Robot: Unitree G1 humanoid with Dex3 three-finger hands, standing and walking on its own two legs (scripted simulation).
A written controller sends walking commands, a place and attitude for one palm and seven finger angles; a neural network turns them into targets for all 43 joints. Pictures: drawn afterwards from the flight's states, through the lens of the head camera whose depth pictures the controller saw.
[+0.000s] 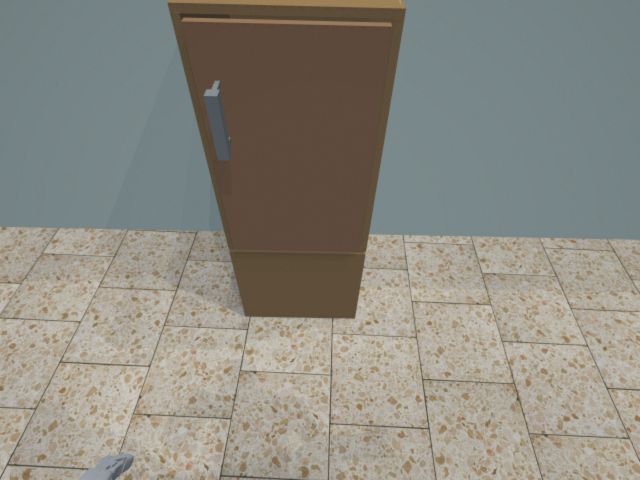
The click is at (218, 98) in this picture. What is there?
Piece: cupboard door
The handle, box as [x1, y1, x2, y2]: [204, 81, 231, 160]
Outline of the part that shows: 215,81 211,89 206,89 204,99 217,158 229,160 231,153 229,146 230,137 227,136 219,93 220,82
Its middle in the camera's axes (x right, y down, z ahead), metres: -0.20 -0.23 +0.75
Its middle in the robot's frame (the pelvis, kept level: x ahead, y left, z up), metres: +0.72 +0.23 +0.06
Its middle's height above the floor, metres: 0.83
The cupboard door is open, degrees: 0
